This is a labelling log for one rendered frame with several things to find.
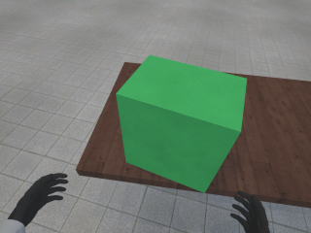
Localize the table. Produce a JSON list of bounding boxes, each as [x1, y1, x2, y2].
[[76, 62, 311, 209]]

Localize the robot right hand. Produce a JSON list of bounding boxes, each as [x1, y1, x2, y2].
[[230, 190, 270, 233]]

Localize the carton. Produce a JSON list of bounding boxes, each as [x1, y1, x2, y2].
[[116, 55, 247, 193]]

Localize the robot left hand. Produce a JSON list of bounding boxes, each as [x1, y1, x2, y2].
[[8, 173, 69, 227]]

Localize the robot left forearm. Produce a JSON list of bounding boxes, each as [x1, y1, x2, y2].
[[0, 219, 26, 233]]

